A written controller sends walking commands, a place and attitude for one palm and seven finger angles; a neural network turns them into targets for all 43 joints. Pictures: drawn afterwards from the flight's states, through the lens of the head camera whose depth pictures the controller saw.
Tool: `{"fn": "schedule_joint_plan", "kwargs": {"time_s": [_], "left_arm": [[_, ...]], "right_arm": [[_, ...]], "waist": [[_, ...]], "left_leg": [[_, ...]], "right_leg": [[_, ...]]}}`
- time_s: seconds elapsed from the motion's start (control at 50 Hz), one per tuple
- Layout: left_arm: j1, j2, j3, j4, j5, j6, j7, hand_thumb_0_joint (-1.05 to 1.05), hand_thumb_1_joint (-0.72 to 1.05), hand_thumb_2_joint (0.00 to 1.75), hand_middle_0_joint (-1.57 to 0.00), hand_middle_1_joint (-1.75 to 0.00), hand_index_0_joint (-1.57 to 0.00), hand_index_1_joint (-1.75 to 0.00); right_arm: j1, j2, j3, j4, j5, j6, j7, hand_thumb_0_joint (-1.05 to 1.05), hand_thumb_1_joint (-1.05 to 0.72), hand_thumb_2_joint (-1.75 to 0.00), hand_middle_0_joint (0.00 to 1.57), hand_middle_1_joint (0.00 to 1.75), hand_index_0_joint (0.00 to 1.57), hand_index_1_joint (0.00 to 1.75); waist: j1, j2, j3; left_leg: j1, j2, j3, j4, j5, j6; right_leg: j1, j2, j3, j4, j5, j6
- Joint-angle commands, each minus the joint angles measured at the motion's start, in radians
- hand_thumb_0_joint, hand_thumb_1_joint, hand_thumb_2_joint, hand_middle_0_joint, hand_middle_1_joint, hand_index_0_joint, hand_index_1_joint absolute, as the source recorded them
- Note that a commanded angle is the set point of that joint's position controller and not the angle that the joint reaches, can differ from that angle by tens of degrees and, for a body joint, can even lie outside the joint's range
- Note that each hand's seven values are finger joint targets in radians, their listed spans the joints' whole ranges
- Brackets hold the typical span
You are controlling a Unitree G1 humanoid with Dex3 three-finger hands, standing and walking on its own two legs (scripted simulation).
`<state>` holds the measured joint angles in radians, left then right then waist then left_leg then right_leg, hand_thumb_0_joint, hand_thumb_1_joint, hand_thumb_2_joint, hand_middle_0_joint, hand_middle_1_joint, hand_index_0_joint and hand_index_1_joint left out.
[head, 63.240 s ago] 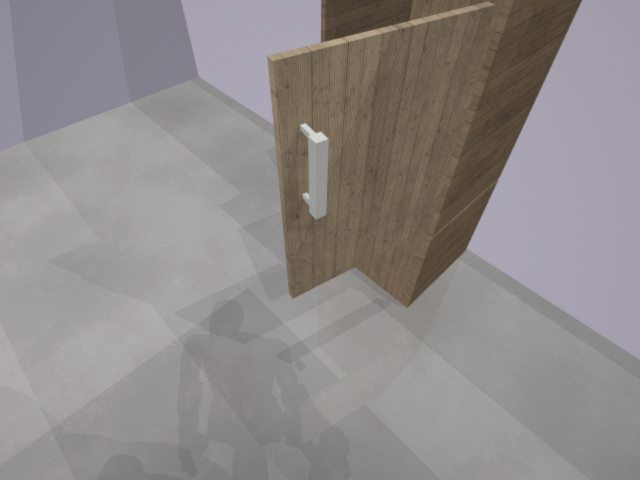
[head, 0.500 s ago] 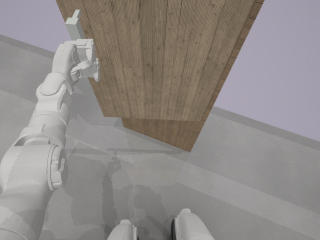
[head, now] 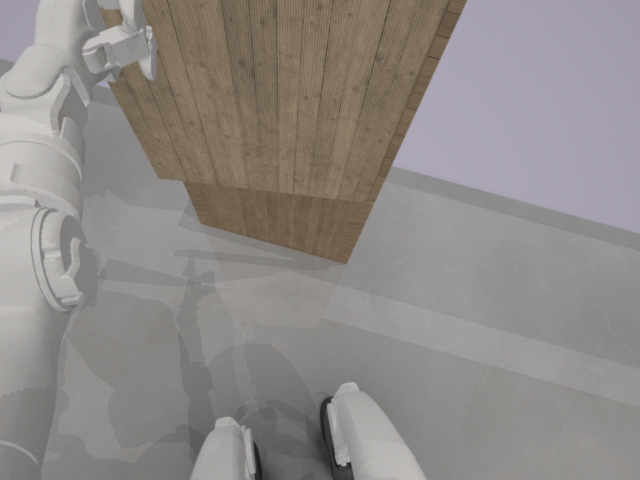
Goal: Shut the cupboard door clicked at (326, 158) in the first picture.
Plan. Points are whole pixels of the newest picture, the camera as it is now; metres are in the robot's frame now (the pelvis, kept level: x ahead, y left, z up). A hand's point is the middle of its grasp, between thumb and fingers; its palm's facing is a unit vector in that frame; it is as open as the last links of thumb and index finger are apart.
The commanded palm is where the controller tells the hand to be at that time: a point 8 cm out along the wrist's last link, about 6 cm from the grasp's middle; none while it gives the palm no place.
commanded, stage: push the door shut along its arc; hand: left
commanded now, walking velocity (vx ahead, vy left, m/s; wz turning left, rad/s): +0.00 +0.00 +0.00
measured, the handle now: (84, 1) +0.65 +0.16 +0.13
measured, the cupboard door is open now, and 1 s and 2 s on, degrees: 10 4 4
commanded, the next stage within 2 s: pull the fist back off the door in 0.28 s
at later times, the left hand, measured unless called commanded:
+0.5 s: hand out of the picture +0.64 +0.07 +0.14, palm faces -0.13 -0.99 +0.11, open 3.0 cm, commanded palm +0.61 +0.10 +0.13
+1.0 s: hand (171, 55) +0.56 +0.07 +0.13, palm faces -0.02 -1.00 -0.01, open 3.1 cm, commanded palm +0.53 +0.11 +0.13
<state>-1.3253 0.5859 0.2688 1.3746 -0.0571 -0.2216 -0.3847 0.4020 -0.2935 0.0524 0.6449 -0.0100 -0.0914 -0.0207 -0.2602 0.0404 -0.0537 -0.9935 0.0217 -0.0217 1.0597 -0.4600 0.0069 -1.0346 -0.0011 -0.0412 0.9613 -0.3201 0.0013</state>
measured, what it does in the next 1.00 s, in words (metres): stands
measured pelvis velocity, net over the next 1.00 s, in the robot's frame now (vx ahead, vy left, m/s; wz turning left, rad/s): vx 0.05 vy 0.00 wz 0.00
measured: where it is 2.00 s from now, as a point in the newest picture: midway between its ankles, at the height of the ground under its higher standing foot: (296, 478)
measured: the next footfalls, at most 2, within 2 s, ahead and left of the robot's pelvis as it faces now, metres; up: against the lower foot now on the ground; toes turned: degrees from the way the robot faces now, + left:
none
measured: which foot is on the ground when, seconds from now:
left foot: down 0.00-1.00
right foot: down 0.00-1.00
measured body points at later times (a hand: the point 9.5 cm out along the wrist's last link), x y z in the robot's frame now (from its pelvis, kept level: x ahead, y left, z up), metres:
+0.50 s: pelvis +0.02 +0.01 -0.01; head +0.20 +0.01 +0.41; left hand +0.64 +0.12 +0.14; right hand -0.06 -0.24 -0.10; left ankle +0.02 +0.11 -0.66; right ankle +0.07 -0.13 -0.66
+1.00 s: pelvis +0.05 +0.00 +0.03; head +0.15 +0.00 +0.47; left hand +0.56 +0.13 +0.13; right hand +0.03 -0.27 -0.08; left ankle +0.02 +0.11 -0.66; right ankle +0.07 -0.13 -0.66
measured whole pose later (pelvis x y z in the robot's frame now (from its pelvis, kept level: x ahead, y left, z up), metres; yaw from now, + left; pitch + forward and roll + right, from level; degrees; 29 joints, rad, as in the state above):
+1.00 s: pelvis +0.05 +0.00 +0.03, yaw +0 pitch +19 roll -1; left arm -0.99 0.25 0.24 1.15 -0.04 -0.33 0.03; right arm 0.45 -0.27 -0.02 0.62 -0.05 0.02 0.07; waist -0.16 0.04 -0.10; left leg -0.75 0.02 -0.01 0.88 -0.46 0.00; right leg -0.81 0.00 -0.03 0.82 -0.34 0.00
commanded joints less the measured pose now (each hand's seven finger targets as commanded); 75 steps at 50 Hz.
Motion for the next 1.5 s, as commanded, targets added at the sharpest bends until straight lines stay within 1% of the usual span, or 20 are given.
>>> {"fn": "schedule_joint_plan", "kwargs": {"time_s": [0.0,0.32,0.36,0.38,0.44,0.5,0.54,0.62,0.7,0.8,0.9,1.0,1.08,1.16,1.2,1.26,1.3,1.36,1.42,1.48], "left_arm": [[-0.579,0.215,0.027,-0.190,0.006,-0.038,-0.025,0.00,0.90,0.90,-1.30,-1.50,-1.30,-1.50],[-0.713,0.213,0.015,-0.181,0.042,0.014,-0.034,0.00,0.90,0.90,-1.30,-1.50,-1.30,-1.50],[-0.727,0.234,0.028,-0.212,0.050,-0.001,-0.029,0.00,0.90,0.90,-1.30,-1.50,-1.30,-1.50],[-0.671,0.258,0.228,-0.193,-0.013,0.026,0.152,0.00,0.90,0.90,-1.30,-1.50,-1.30,-1.50],[-0.504,0.123,0.199,-0.185,0.042,0.016,0.408,0.00,0.90,0.90,-1.30,-1.50,-1.30,-1.50],[-0.514,0.053,0.106,-0.307,0.171,-0.060,0.539,0.00,0.90,0.90,-1.30,-1.50,-1.30,-1.50],[-0.540,0.030,0.076,-0.347,0.181,-0.090,0.525,0.00,0.90,0.90,-1.30,-1.50,-1.30,-1.50],[-0.537,0.025,0.077,-0.386,0.111,-0.102,0.451,0.00,0.90,0.90,-1.30,-1.50,-1.30,-1.50],[-0.406,0.006,0.099,-0.438,0.077,-0.157,0.450,0.00,0.90,0.90,-1.30,-1.50,-1.30,-1.50],[-0.173,-0.129,0.017,-0.340,0.067,-0.156,0.431,0.00,0.90,0.90,-1.30,-1.50,-1.30,-1.50],[-0.142,-0.199,-0.014,-0.414,0.009,-0.169,0.414,0.00,0.90,0.90,-1.30,-1.50,-1.30,-1.50],[-0.139,-0.259,-0.072,-0.507,0.014,-0.223,0.434,0.00,0.90,0.90,-1.30,-1.50,-1.30,-1.50],[-0.077,-0.238,-0.054,-0.554,0.014,-0.237,0.447,0.00,0.90,0.90,-1.30,-1.50,-1.30,-1.50],[-0.029,-0.275,-0.090,-0.527,0.010,-0.215,0.443,0.00,0.90,0.90,-1.30,-1.50,-1.30,-1.50],[-0.104,-0.260,-0.086,-0.500,0.006,-0.208,0.449,0.00,0.90,0.90,-1.30,-1.50,-1.30,-1.50],[-0.163,-0.216,-0.052,-0.515,0.004,-0.229,0.460,0.00,0.90,0.90,-1.30,-1.50,-1.30,-1.50],[-0.138,-0.260,-0.086,-0.469,0.006,-0.237,0.451,0.00,0.90,0.90,-1.30,-1.50,-1.30,-1.50],[-0.115,-0.204,-0.043,-0.390,0.011,-0.233,0.441,0.00,0.90,0.90,-1.30,-1.50,-1.30,-1.50],[0.046,-0.136,0.032,-0.472,-0.003,-0.228,0.413,0.00,0.90,0.90,-1.30,-1.50,-1.30,-1.50],[0.179,-0.159,0.014,-0.577,-0.024,-0.205,0.377,0.00,0.90,0.90,-1.30,-1.50,-1.30,-1.50]], "right_arm": [[0.225,-0.182,-0.064,-0.025,-0.001,-0.003,-0.018,0.00,-0.90,-0.90,0.20,0.30,0.20,0.30],[0.285,-0.185,-0.067,0.011,-0.028,0.020,-0.013,0.00,-0.90,-0.90,0.20,0.30,0.20,0.30],[0.295,-0.187,-0.069,0.009,-0.033,0.022,-0.011,0.00,-0.90,-0.90,0.20,0.30,0.20,0.30],[0.328,-0.164,-0.051,-0.034,-0.048,0.024,0.010,0.00,-0.90,-0.90,0.20,0.30,0.20,0.30],[0.344,-0.156,-0.061,-0.060,-0.082,0.037,0.065,0.00,-0.90,-0.90,0.20,0.30,0.20,0.30],[0.355,-0.149,-0.086,-0.051,-0.104,0.053,0.106,0.00,-0.90,-0.90,0.20,0.30,0.20,0.30],[0.364,-0.154,-0.101,-0.043,-0.098,0.068,0.109,0.00,-0.90,-0.90,0.20,0.30,0.20,0.30],[0.337,-0.148,-0.107,-0.045,-0.070,0.088,0.092,0.00,-0.90,-0.90,0.20,0.30,0.20,0.30],[0.315,-0.132,-0.108,-0.055,-0.066,0.085,0.086,0.00,-0.90,-0.90,0.20,0.30,0.20,0.30],[0.279,-0.124,-0.115,-0.061,-0.047,0.098,0.087,0.00,-0.90,-0.90,0.20,0.30,0.20,0.30],[0.231,-0.118,-0.123,-0.067,-0.032,0.099,0.077,0.00,-0.90,-0.90,0.20,0.30,0.20,0.30],[0.176,-0.105,-0.126,-0.065,-0.027,0.089,0.071,0.00,-0.90,-0.90,0.20,0.30,0.20,0.30],[0.137,-0.101,-0.125,-0.072,-0.020,0.084,0.061,0.00,-0.90,-0.90,0.20,0.30,0.20,0.30],[0.103,-0.097,-0.117,-0.079,-0.010,0.086,0.049,0.00,-0.90,-0.90,0.20,0.30,0.20,0.30],[0.090,-0.102,-0.113,-0.068,-0.007,0.083,0.040,0.00,-0.90,-0.90,0.20,0.30,0.20,0.30],[0.080,-0.100,-0.108,-0.062,-0.012,0.069,0.030,0.00,-0.90,-0.90,0.20,0.30,0.20,0.30],[0.075,-0.093,-0.102,-0.057,-0.014,0.059,0.032,0.00,-0.90,-0.90,0.20,0.30,0.20,0.30],[0.090,-0.106,-0.101,-0.048,-0.017,0.054,0.031,0.00,-0.90,-0.90,0.20,0.30,0.20,0.30],[0.075,-0.104,-0.104,-0.099,-0.010,0.059,0.032,0.00,-0.90,-0.90,0.20,0.30,0.20,0.30],[0.057,-0.097,-0.104,-0.132,0.006,0.066,0.030,0.00,-0.90,-0.90,0.20,0.30,0.20,0.30]], "waist": [[-0.062,0.098,-0.566],[-0.111,0.179,-0.577],[-0.107,0.204,-0.638],[-0.046,0.253,-0.655],[-0.039,0.111,-0.622],[-0.039,0.161,-0.670],[-0.047,0.147,-0.694],[-0.029,0.120,-0.707],[0.017,0.118,-0.702],[0.033,0.004,-0.516],[0.056,-0.002,-0.487],[0.067,0.021,-0.485],[0.102,0.026,-0.537],[0.101,-0.038,-0.452],[0.074,-0.093,-0.397],[0.081,-0.038,-0.458],[0.079,-0.031,-0.441],[0.075,-0.075,-0.425],[0.158,-0.059,-0.528],[0.180,-0.078,-0.503]], "left_leg": [[0.244,-0.013,-0.020,-0.101,0.239,0.033],[0.332,-0.002,-0.047,-0.066,0.341,0.026],[0.388,-0.002,-0.056,-0.057,0.413,0.022],[0.337,0.004,-0.068,-0.066,0.416,0.008],[0.315,0.008,-0.067,-0.088,0.458,0.001],[0.364,0.009,-0.045,-0.077,0.498,-0.007],[0.414,0.005,-0.045,-0.095,0.526,-0.005],[0.434,-0.009,-0.022,-0.149,0.483,0.001],[0.466,-0.014,-0.008,-0.174,0.529,-0.002],[0.396,-0.018,0.023,-0.226,0.451,0.007],[0.435,-0.024,0.031,-0.251,0.418,0.004],[0.476,-0.028,0.029,-0.257,0.391,0.002],[0.512,-0.029,0.027,-0.266,0.420,-0.003],[0.460,-0.032,0.032,-0.300,0.340,0.001],[0.417,-0.035,0.030,-0.310,0.244,0.007],[0.440,-0.042,0.029,-0.308,0.240,0.007],[0.434,-0.041,0.025,-0.304,0.239,0.003],[0.385,-0.042,0.022,-0.305,0.210,0.005],[0.398,-0.049,0.047,-0.325,0.260,0.006],[0.421,-0.040,0.058,-0.350,0.298,0.008]], "right_leg": [[0.305,0.033,0.029,-0.094,0.163,-0.019],[0.175,0.047,-0.013,-0.069,0.188,-0.027],[0.175,0.047,-0.016,-0.053,0.235,-0.031],[0.197,0.039,-0.012,-0.062,0.231,-0.027],[0.241,0.040,-0.030,-0.062,0.272,-0.009],[0.236,0.033,-0.019,-0.056,0.306,-0.009],[0.282,0.037,-0.013,-0.074,0.345,-0.014],[0.411,0.039,0.001,-0.121,0.387,-0.012],[0.475,0.042,0.001,-0.132,0.446,-0.014],[0.506,0.040,0.002,-0.178,0.428,-0.012],[0.527,0.037,0.004,-0.197,0.406,-0.014],[0.513,0.030,0.005,-0.193,0.375,-0.014],[0.553,0.026,0.007,-0.180,0.395,-0.019],[0.573,0.024,0.008,-0.202,0.354,-0.017],[0.562,0.021,0.014,-0.226,0.285,-0.011],[0.576,0.017,0.027,-0.221,0.277,-0.013],[0.553,0.017,0.021,-0.214,0.270,-0.015],[0.558,0.014,0.025,-0.215,0.249,-0.013],[0.692,0.012,0.037,-0.214,0.319,-0.020],[0.735,0.019,0.032,-0.233,0.367,-0.019]]}}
